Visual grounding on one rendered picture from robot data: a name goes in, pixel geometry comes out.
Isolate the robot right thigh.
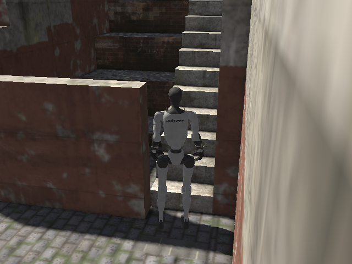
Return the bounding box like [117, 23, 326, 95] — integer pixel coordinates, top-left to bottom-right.
[181, 154, 195, 195]

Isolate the right robot upper arm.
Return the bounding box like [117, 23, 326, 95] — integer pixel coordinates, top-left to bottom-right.
[187, 111, 200, 141]

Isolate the left robot upper arm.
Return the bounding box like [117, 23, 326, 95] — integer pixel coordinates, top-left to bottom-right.
[153, 111, 164, 142]

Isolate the left robot forearm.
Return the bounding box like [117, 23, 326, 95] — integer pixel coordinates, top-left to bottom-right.
[151, 134, 160, 153]

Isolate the robot left hand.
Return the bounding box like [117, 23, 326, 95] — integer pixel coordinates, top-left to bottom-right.
[151, 150, 164, 160]

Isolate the robot right hand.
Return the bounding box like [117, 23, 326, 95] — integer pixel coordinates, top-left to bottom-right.
[191, 150, 204, 161]

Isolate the right robot forearm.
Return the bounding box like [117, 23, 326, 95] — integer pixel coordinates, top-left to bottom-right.
[194, 134, 203, 152]

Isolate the robot right shin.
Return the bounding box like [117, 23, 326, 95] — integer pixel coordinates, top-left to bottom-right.
[183, 185, 191, 222]

